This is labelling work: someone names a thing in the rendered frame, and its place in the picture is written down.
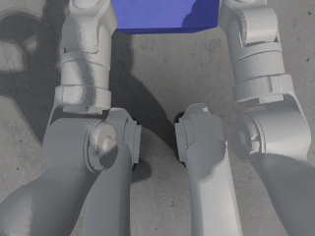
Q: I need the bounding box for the left robot forearm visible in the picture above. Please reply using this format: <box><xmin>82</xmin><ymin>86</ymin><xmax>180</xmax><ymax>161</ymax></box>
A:
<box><xmin>42</xmin><ymin>0</ymin><xmax>118</xmax><ymax>149</ymax></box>

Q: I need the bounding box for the right robot shin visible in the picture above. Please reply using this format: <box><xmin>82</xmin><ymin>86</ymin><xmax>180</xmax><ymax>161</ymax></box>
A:
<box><xmin>181</xmin><ymin>103</ymin><xmax>227</xmax><ymax>147</ymax></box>

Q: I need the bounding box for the right robot upper arm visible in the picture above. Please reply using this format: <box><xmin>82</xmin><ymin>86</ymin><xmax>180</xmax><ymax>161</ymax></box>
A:
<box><xmin>230</xmin><ymin>106</ymin><xmax>315</xmax><ymax>236</ymax></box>

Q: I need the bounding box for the left robot upper arm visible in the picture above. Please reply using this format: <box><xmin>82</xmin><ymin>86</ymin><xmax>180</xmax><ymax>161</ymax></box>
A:
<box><xmin>0</xmin><ymin>118</ymin><xmax>119</xmax><ymax>236</ymax></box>

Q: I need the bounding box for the carton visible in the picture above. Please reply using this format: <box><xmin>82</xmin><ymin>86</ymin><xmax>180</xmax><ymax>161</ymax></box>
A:
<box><xmin>111</xmin><ymin>0</ymin><xmax>220</xmax><ymax>34</ymax></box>

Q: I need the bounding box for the right robot forearm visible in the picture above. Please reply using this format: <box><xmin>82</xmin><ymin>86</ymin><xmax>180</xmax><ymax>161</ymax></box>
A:
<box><xmin>218</xmin><ymin>0</ymin><xmax>311</xmax><ymax>145</ymax></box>

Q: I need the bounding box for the right robot thigh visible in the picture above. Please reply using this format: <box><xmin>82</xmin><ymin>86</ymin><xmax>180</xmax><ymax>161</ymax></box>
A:
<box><xmin>174</xmin><ymin>111</ymin><xmax>243</xmax><ymax>236</ymax></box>

